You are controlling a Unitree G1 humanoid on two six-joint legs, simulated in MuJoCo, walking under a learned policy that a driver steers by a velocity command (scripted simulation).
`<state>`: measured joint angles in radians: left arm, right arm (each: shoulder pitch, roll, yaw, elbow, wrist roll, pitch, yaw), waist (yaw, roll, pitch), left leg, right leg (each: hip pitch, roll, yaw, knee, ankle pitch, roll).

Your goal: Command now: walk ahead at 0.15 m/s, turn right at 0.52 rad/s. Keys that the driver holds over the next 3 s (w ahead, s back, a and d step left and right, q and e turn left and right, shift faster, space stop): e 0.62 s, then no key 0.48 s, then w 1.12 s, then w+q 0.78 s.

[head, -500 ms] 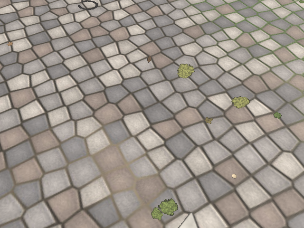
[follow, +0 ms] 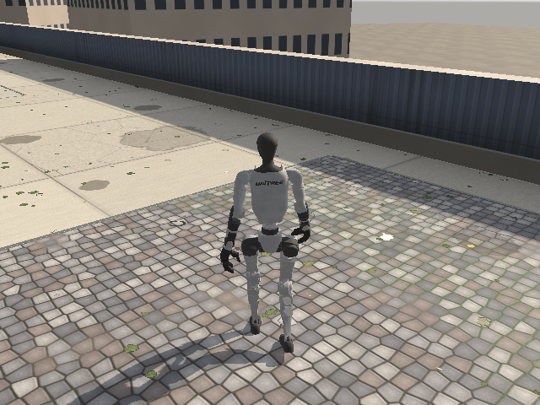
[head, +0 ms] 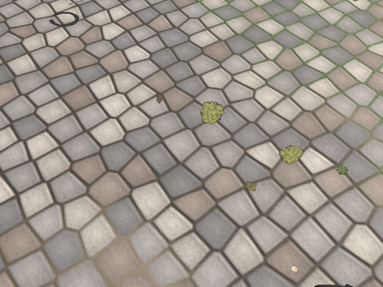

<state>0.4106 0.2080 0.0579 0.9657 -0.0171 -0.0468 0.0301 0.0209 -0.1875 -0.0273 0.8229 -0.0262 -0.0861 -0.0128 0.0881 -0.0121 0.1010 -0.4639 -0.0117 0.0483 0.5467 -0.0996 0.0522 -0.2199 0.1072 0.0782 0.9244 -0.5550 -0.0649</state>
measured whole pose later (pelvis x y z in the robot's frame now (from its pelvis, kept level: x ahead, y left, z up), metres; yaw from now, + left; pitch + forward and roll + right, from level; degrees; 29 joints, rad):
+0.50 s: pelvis +0.03 -0.02 +0.01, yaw -18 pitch +1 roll +2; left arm 0.20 0.23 0.06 0.73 0.02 0.04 -0.02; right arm 0.22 -0.28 -0.07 0.81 -0.03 0.05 -0.01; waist -0.01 0.04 0.03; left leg -0.45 0.09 0.14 0.85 -0.45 -0.03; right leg -0.29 0.02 -0.02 0.58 -0.30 -0.06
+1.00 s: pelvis +0.04 +0.00 +0.02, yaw -28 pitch +0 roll -1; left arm 0.22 0.24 0.04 0.75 0.01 0.04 0.00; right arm 0.22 -0.21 -0.01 0.76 -0.02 0.01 -0.02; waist 0.01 -0.04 0.03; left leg -0.20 -0.02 0.02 0.46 -0.25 0.04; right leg -0.28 0.09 0.09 0.59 -0.38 -0.04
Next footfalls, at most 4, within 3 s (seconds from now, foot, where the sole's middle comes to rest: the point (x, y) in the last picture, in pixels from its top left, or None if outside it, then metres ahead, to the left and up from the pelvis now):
0.42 right None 0.05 -0.11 -0.76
0.90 left None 0.12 0.07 -0.76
1.70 left None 0.36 -0.04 -0.76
2.22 right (311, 253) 0.55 -0.35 -0.76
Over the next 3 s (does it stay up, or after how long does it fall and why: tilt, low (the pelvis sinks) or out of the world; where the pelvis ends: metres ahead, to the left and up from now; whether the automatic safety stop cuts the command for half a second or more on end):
stays up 0.84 -0.32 0.02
